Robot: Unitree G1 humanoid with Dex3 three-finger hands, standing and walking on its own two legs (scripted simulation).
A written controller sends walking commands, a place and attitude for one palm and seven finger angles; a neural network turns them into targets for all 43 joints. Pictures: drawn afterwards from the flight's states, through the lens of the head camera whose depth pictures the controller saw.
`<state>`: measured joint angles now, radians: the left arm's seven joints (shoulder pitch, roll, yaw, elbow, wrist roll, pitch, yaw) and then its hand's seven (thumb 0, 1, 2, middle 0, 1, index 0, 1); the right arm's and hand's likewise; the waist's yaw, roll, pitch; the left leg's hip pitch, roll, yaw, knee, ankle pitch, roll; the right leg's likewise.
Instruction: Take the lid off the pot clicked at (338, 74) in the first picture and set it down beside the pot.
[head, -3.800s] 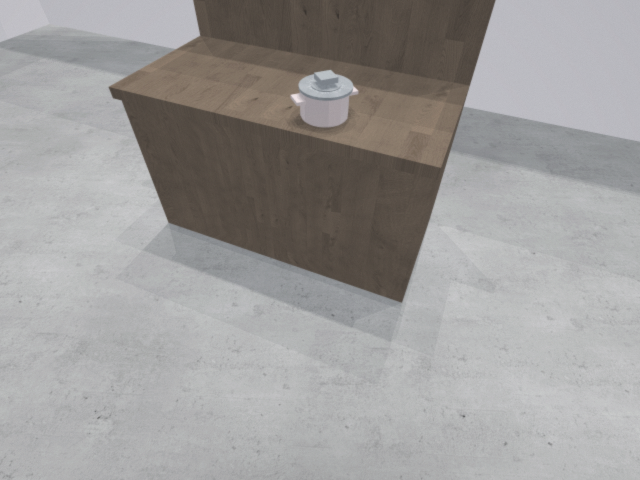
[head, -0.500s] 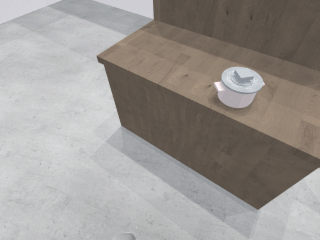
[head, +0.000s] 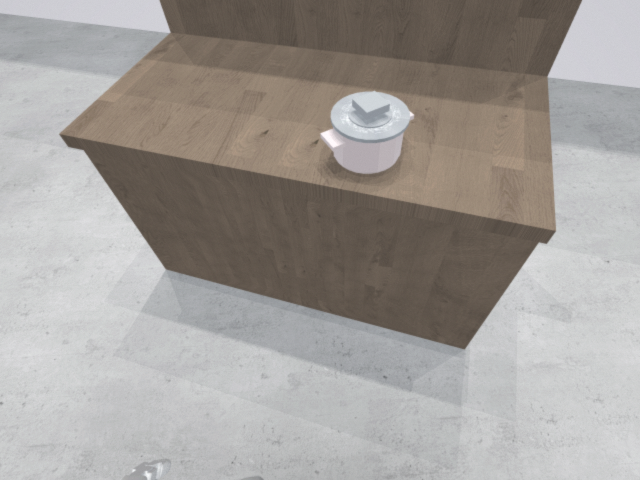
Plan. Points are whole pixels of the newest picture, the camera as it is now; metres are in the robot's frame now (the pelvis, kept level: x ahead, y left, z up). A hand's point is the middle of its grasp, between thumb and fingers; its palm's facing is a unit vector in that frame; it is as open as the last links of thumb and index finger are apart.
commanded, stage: turn to face it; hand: left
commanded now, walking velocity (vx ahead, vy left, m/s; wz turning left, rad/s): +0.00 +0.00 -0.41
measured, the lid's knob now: (370, 105) +0.75 -0.05 +0.02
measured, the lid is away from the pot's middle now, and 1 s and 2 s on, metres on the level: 0.00 0.00 0.00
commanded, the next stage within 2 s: take the last steps up to it in 0.40 s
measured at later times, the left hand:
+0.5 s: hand out of the picture +0.12 +0.21 -0.16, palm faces -0.12 -0.97 -0.20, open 7.4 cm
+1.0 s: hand out of the picture +0.09 +0.13 -0.14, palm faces -0.19 -0.96 -0.19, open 7.3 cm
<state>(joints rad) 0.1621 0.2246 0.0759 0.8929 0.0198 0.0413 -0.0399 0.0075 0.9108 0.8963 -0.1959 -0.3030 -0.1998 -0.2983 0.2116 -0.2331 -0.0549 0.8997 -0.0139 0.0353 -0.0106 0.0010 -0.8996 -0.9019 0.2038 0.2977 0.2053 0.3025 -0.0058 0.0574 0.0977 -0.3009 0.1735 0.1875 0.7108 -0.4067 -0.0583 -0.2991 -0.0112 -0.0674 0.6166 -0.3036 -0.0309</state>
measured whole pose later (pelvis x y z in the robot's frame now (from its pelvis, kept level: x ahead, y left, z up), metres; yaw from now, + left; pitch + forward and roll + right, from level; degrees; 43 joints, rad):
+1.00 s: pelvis +0.09 -0.04 +0.02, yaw -15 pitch +0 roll +1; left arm 0.40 0.12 0.03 1.09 0.02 -0.06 0.01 0.00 0.91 0.90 -0.20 -0.30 -0.20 -0.30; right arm 0.26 -0.21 -0.06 1.05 -0.02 0.00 0.01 0.01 -0.91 -0.90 0.20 0.30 0.20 0.30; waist 0.00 0.02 0.03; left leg -0.56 0.09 0.08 0.95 -0.26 -0.03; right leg 0.01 0.00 -0.06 0.31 -0.32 -0.04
